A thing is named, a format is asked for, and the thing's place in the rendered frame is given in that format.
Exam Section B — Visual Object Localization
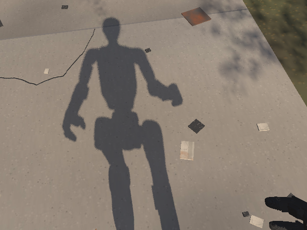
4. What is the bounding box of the robot right hand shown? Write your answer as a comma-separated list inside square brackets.
[265, 195, 307, 230]

